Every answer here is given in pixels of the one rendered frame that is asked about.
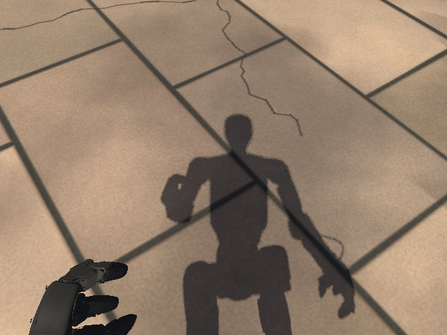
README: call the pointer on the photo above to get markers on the robot left hand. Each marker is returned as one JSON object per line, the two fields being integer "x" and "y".
{"x": 63, "y": 306}

